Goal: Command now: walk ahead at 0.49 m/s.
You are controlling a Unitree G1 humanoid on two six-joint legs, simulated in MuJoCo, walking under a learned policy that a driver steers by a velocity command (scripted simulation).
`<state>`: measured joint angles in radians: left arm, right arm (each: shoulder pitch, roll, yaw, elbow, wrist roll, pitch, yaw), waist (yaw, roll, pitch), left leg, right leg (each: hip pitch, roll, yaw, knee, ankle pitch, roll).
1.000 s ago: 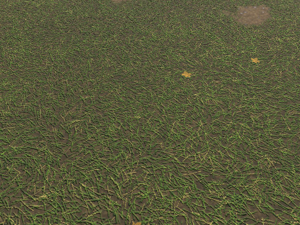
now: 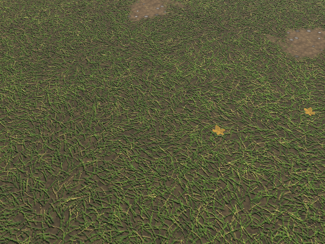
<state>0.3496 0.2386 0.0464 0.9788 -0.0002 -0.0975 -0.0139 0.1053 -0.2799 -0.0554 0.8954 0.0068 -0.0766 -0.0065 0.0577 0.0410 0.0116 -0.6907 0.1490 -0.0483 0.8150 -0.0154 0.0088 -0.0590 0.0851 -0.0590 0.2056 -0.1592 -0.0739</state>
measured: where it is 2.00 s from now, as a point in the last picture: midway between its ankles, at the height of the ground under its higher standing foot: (154, 129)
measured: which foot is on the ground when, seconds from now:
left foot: up 0.00-0.20, down 0.22-0.80, up 0.82-1.00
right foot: down 0.00-0.24, up 0.26-0.76, down 0.78-1.00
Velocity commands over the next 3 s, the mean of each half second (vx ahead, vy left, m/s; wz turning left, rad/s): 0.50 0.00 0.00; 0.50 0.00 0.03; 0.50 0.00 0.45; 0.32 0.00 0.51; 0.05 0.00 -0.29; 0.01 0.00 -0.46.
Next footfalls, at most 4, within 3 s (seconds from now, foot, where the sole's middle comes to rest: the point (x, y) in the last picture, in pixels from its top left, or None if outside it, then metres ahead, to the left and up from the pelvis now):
0.22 left None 0.32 0.15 -0.78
0.78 right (199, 215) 0.63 -0.08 -0.78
1.32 left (145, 158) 0.92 0.18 -0.78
1.80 right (165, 109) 1.25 0.10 -0.78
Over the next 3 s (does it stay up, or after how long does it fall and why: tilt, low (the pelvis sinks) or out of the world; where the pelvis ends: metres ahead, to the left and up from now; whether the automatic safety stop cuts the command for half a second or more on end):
stays up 1.14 0.15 -0.01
